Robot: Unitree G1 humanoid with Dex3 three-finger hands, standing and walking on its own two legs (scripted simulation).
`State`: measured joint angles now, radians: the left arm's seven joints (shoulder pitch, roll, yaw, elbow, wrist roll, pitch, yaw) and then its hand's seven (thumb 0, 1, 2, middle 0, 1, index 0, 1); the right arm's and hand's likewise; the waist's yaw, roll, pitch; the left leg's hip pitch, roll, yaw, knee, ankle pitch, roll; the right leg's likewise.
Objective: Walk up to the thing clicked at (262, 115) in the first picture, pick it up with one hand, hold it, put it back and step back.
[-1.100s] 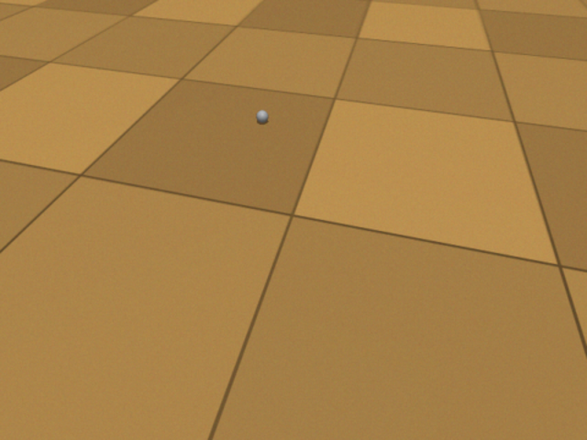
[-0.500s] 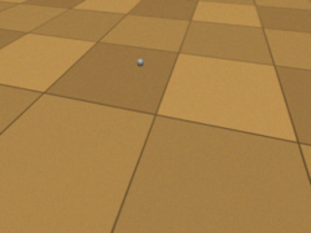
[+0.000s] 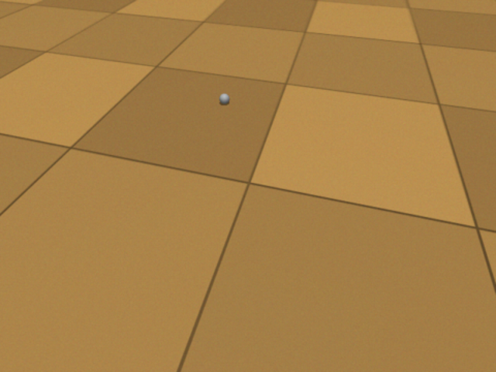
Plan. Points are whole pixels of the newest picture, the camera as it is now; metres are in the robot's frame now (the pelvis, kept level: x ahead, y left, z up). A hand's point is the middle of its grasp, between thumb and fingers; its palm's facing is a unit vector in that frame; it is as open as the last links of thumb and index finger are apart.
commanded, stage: stand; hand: left
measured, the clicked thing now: (224, 98) +2.10 +0.30 -0.74
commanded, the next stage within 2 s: walk up in 0.02 s
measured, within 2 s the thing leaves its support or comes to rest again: neither
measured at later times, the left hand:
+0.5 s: hand out of the picture +0.17 +0.37 -0.17, palm faces +0.01 -0.94 -0.34, open 7.4 cm
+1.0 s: hand (150, 197) +0.57 +0.31 -0.13, palm faces -0.01 -0.95 -0.32, open 7.4 cm
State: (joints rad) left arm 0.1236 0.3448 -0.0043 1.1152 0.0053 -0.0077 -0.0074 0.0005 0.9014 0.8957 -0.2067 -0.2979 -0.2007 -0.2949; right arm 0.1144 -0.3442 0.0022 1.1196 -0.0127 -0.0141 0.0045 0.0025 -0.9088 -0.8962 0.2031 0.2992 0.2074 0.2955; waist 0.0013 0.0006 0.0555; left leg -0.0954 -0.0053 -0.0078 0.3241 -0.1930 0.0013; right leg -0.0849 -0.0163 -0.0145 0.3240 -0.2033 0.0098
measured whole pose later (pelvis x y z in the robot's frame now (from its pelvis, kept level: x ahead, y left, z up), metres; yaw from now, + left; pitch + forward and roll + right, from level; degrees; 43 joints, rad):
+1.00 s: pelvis +0.43 +0.06 -0.02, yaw +2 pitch -2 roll -1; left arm 0.12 0.36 0.04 0.86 -0.01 -0.08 -0.08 0.00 0.90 0.90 -0.21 -0.30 -0.20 -0.29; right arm 0.32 -0.42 -0.05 0.94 0.00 -0.07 0.05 0.01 -0.91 -0.90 0.20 0.30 0.21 0.30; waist -0.02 0.04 0.08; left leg -0.32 0.06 0.00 1.17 -0.36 0.04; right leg -0.31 -0.03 -0.09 0.56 -0.20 -0.03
